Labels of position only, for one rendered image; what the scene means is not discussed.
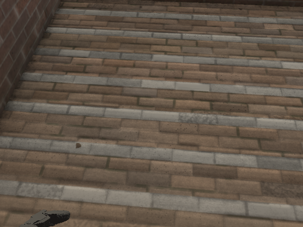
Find robot left hand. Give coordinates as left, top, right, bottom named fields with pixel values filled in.
left=19, top=209, right=70, bottom=227

